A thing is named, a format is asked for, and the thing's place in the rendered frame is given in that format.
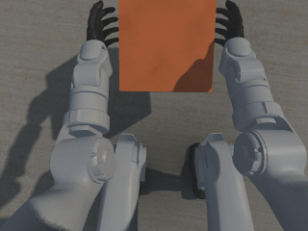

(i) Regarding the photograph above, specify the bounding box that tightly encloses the robot right forearm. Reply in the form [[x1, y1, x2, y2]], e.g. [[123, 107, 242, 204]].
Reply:
[[218, 37, 307, 160]]

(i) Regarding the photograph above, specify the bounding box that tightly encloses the robot left hand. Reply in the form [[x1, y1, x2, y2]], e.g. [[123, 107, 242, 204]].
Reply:
[[87, 0, 119, 48]]

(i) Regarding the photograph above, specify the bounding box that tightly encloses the robot right hand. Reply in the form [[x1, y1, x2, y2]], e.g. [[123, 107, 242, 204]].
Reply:
[[215, 0, 244, 47]]

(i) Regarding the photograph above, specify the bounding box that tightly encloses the robot left forearm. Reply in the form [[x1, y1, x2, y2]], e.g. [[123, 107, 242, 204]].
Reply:
[[49, 39, 113, 174]]

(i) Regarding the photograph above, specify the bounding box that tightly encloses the right robot shin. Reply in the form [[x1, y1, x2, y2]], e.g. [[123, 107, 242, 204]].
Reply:
[[196, 133, 234, 191]]

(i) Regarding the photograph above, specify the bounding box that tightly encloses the right robot upper arm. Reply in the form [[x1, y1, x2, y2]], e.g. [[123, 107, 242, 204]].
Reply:
[[232, 129, 308, 231]]

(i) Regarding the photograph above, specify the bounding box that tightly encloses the carton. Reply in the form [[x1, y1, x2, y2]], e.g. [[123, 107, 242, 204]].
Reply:
[[118, 0, 217, 92]]

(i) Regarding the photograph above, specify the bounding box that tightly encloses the left robot thigh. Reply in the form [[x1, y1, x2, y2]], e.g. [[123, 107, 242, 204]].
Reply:
[[96, 141, 146, 231]]

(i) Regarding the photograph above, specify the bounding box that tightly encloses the left robot upper arm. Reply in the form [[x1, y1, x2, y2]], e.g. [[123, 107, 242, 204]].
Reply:
[[0, 135, 117, 231]]

